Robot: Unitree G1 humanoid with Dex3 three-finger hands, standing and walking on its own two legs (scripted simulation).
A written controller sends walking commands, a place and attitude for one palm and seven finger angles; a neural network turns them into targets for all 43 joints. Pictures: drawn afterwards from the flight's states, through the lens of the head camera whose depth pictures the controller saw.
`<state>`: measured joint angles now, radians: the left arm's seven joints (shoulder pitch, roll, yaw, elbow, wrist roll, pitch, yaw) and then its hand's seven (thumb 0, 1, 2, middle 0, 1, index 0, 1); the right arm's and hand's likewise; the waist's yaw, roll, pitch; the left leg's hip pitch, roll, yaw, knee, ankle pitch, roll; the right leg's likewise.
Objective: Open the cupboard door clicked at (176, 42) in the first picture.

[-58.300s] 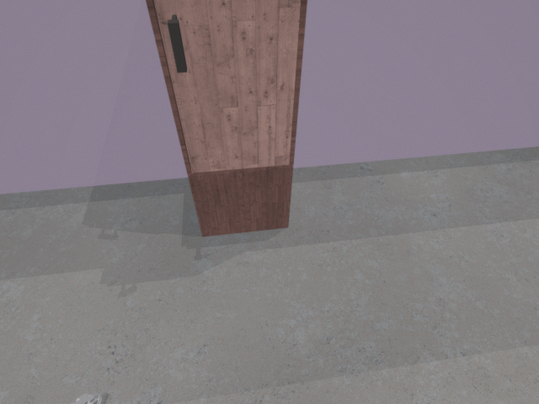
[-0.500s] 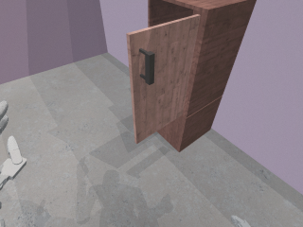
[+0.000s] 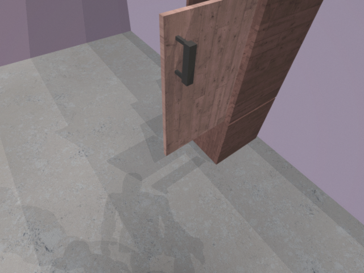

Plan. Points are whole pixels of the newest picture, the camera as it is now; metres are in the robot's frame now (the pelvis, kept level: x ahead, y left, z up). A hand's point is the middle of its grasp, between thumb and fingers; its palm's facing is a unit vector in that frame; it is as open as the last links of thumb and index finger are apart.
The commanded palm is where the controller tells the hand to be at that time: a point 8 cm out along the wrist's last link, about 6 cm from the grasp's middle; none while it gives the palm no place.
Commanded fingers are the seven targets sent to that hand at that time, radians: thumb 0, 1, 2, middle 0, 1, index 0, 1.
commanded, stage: let the arm hang, fingers relaxed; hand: left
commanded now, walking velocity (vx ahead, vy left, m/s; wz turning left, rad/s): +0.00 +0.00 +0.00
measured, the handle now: (183, 60) +0.62 +0.04 +0.13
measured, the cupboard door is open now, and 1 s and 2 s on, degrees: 91 91 91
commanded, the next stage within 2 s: look to check the result in 0.72 s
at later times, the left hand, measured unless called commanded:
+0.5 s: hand out of the picture +0.02 +0.19 -0.17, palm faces +0.00 -0.97 -0.23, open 7.3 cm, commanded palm none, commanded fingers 0.00 0.90 0.90 -0.20 -0.30 -0.20 -0.30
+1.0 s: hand out of the picture +0.05 +0.21 -0.16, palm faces -0.02 -0.96 -0.28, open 7.3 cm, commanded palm none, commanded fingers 0.00 0.90 0.90 -0.20 -0.30 -0.20 -0.30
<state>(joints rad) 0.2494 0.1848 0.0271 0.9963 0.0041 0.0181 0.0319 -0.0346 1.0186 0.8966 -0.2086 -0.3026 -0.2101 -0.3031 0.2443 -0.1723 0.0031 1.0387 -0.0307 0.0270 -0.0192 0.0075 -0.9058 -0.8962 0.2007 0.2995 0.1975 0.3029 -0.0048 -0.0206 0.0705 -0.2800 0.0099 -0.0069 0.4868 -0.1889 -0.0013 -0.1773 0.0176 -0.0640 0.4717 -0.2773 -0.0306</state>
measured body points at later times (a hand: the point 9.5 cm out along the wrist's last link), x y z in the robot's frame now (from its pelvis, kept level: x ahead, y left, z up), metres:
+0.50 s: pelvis +0.00 +0.01 +0.01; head +0.01 -0.01 +0.45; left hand +0.02 +0.24 -0.15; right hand +0.01 -0.22 -0.16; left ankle +0.05 +0.12 -0.74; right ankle -0.01 -0.10 -0.74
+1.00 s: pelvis +0.01 +0.00 +0.01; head +0.03 -0.02 +0.46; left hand +0.05 +0.26 -0.14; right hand +0.03 -0.26 -0.15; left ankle +0.05 +0.12 -0.74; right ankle -0.01 -0.10 -0.74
